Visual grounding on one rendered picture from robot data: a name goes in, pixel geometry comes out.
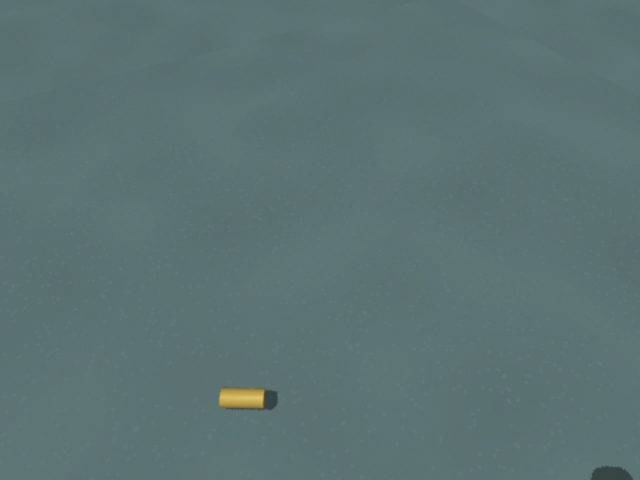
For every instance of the can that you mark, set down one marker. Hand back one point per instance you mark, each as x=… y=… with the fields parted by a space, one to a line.
x=252 y=398

